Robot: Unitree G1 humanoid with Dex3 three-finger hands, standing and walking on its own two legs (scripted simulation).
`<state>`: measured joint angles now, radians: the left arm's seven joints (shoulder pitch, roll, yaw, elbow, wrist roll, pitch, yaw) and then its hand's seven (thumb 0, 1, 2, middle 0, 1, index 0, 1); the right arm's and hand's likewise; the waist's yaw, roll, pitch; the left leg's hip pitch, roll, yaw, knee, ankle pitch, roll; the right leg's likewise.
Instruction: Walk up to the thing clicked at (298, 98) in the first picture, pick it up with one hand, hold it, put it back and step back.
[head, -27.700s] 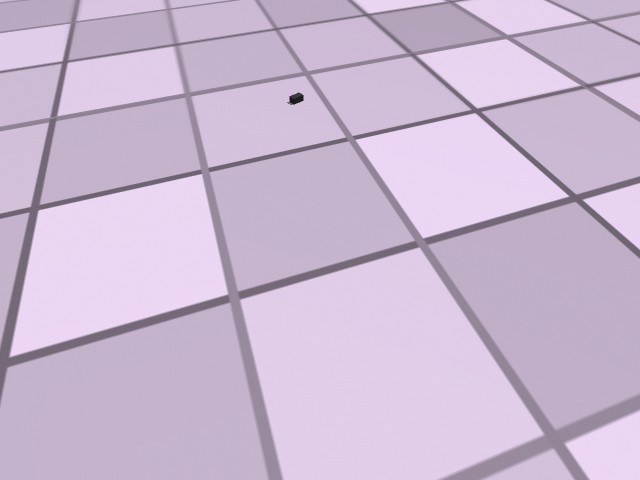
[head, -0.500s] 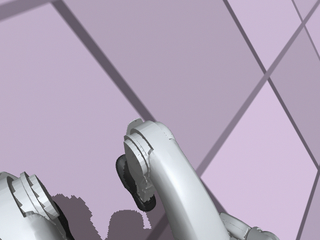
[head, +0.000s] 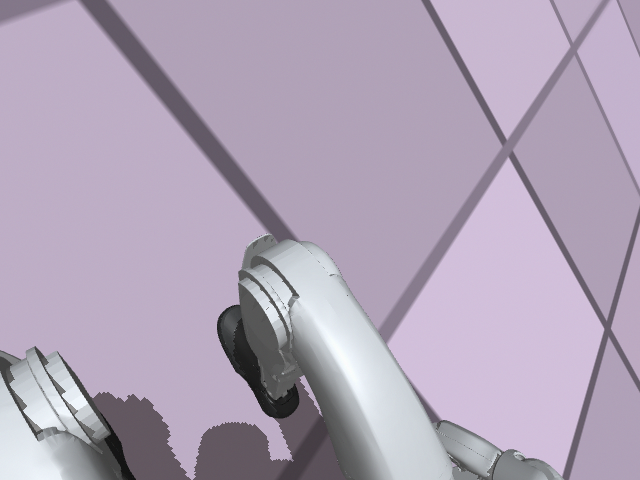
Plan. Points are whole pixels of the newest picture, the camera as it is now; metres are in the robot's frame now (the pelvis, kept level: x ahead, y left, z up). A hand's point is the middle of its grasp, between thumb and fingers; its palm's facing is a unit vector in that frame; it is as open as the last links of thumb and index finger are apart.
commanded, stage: close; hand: left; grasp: from above
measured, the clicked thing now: out of the picture +0.42 +0.37 -0.30
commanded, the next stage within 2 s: settle in 1.46 s
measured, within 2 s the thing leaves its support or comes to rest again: leaves its support in 1.86 s
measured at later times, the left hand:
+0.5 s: hand out of the picture +0.41 +0.36 -0.27, palm faces -0.22 -0.37 -0.90, open 10.7 cm
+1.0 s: hand out of the picture +0.41 +0.36 -0.26, palm faces -0.21 -0.38 -0.90, open 9.9 cm
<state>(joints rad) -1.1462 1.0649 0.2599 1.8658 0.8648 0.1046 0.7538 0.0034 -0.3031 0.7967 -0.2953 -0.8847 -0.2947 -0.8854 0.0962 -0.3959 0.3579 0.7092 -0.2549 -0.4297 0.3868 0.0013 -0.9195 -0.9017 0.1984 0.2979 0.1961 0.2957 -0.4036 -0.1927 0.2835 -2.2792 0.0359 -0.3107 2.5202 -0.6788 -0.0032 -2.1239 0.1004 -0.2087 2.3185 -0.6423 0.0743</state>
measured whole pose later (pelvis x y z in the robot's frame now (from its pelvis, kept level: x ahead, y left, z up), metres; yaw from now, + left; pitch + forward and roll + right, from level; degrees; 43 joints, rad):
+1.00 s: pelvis +0.00 +0.00 +0.00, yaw +0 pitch +22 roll -15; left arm -1.12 1.07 0.31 1.84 0.84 0.12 0.74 0.04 0.15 0.28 -0.83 -0.48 -0.69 -0.41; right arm 0.09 -0.40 0.37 0.70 -0.24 -0.43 0.37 0.00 -0.91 -0.90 0.20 0.30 0.20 0.30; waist -0.40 -0.19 0.29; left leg -2.26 0.05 -0.31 2.51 -0.68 -0.01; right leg -2.12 0.10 -0.21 2.31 -0.63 0.07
